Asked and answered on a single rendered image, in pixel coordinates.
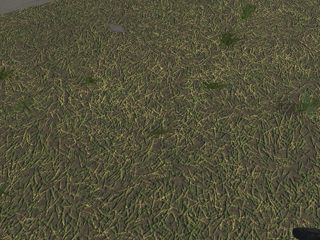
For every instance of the robot right hand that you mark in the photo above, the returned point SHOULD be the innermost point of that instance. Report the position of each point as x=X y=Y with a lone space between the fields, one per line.
x=304 y=233

